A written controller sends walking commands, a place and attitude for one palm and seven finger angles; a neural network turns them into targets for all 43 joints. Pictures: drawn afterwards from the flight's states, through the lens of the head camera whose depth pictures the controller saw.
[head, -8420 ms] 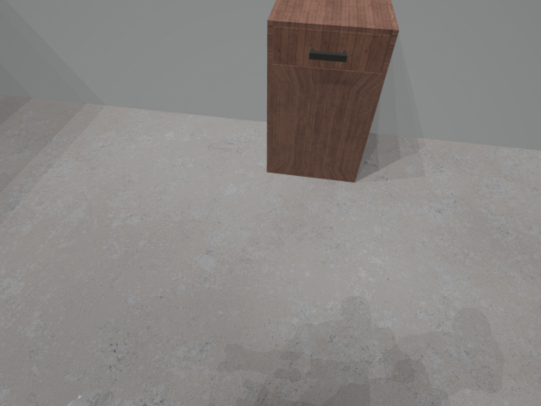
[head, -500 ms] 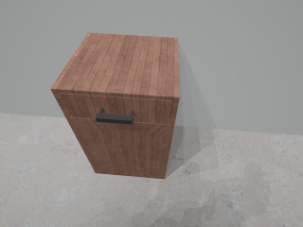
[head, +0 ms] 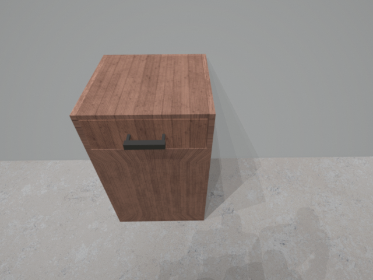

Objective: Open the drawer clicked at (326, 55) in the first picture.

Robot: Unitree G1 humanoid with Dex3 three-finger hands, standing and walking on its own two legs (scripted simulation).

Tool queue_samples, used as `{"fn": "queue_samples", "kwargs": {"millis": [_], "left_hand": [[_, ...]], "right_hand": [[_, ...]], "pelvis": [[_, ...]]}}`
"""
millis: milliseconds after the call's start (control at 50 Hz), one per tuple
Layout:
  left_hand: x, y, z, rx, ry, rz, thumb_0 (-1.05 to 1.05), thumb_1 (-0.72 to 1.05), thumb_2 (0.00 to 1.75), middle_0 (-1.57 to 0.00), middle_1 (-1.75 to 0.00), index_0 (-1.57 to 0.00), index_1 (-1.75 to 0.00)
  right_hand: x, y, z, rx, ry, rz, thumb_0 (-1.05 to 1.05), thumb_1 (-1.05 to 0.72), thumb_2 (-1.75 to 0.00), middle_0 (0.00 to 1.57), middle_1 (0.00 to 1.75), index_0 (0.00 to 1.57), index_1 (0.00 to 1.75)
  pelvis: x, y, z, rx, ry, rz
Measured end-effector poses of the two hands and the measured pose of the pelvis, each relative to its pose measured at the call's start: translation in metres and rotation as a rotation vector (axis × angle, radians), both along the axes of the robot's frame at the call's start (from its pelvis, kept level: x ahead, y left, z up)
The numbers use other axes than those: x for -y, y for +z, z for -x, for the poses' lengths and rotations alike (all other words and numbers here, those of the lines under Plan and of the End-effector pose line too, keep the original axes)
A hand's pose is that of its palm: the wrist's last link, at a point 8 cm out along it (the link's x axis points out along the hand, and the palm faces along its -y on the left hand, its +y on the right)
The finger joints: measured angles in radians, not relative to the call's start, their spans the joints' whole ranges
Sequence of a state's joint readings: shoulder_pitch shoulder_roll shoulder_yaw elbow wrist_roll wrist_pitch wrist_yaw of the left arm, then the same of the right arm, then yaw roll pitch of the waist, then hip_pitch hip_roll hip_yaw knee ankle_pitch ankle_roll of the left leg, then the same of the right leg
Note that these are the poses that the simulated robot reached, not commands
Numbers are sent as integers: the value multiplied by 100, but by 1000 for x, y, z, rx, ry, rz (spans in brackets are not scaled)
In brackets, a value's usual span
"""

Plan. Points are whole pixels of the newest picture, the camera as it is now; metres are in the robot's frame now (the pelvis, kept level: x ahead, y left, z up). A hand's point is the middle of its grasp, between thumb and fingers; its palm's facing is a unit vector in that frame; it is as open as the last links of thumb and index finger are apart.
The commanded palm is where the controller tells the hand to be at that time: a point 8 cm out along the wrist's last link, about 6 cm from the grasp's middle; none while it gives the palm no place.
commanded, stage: come to a stop and stand still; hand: left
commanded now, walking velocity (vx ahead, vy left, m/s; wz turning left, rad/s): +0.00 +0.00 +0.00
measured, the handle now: (145, 140) +0.58 +0.16 -0.08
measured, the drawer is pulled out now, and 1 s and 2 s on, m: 0.00 0.00 0.00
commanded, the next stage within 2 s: none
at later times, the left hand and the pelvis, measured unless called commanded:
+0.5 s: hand out of the picture -0.10 +0.13 -0.17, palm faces +0.11 -0.98 -0.13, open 7.4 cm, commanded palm none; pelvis -0.02 -0.01 +0.01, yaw +3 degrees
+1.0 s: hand out of the picture -0.06 +0.11 -0.18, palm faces +0.13 -0.98 -0.13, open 7.4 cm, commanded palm none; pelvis -0.04 -0.04 +0.00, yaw +4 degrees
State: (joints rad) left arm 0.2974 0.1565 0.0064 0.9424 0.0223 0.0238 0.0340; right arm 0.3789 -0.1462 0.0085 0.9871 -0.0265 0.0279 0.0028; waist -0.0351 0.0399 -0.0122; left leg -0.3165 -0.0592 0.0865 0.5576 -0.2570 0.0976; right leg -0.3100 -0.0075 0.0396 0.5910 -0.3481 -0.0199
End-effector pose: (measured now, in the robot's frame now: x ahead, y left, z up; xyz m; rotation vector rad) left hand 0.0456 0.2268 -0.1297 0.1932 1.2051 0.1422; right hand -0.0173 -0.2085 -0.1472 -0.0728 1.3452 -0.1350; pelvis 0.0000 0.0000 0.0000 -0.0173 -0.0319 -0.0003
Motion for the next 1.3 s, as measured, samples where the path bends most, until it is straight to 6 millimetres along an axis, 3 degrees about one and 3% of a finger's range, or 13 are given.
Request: {"fn": "queue_samples", "kwargs": {"millis": [140, 260, 400, 560, 740, 1040, 1100, 1180, 1240, 1300], "left_hand": [[12, -11, 59, -120, 68, 52, 0, 91, 89, -20, -30, -20, -30], [26, -14, 109, -222, 122, 84, 0, 91, 89, -20, -30, -20, -30], [42, -13, 146, -291, 155, 106, 0, 91, 89, -20, -30, -20, -30], [52, -14, 146, -273, 157, 112, 0, 91, 89, -20, -30, -20, -30], [56, -13, 128, -203, 158, 97, 0, 91, 89, -20, -30, -20, -30], [65, -18, 119, -150, 153, 109, 0, 91, 89, -20, -30, -20, -30], [67, -17, 127, -141, 169, 100, 0, 91, 89, -20, -30, -20, -30], [75, -17, 154, -162, 205, 85, 0, 91, 89, -20, -30, -20, -30], [81, -17, 178, -212, 231, 89, 0, 91, 89, -19, -30, -20, -30], [82, -20, 186, -239, 223, 97, 0, 91, 89, -20, -30, -20, -30]], "right_hand": [[6, 9, 1, -19, 33, 36, 1, -90, -89, 21, 30, 20, 30], [19, 13, -12, -10, 68, 67, 1, -90, -89, 20, 30, 20, 30], [27, 16, -30, 35, 100, 77, 0, -91, -89, 20, 30, 20, 30], [31, 16, -27, 33, 109, 70, 1, -92, -89, 20, 30, 20, 30], [34, 10, -4, -16, 107, 44, 1, -91, -89, 20, 30, 20, 30], [34, 7, 36, -67, 79, 28, 0, -91, -89, 20, 30, 20, 30], [37, 4, 38, -75, 88, 20, 0, -90, -89, 20, 30, 20, 30], [45, -2, 28, -47, 111, 13, 1, -90, -89, 20, 30, 20, 30], [51, 1, 17, -6, 112, 24, 1, -91, -89, 20, 30, 20, 30], [56, 8, 19, 40, 94, 47, 1, -92, -89, 20, 30, 20, 30]], "pelvis": [[0, 4, 9, 2, 20, 10], [3, 6, 14, 10, 36, 8], [8, 6, 19, 17, 50, 3], [15, 7, 23, 14, 58, 0], [27, 7, 30, 12, 73, -13], [37, 5, 44, 16, 79, -5], [40, 3, 50, 23, 79, -17], [46, 0, 58, 39, 88, -26], [48, 1, 64, 31, 97, -21], [47, 2, 70, 15, 96, -20]]}}
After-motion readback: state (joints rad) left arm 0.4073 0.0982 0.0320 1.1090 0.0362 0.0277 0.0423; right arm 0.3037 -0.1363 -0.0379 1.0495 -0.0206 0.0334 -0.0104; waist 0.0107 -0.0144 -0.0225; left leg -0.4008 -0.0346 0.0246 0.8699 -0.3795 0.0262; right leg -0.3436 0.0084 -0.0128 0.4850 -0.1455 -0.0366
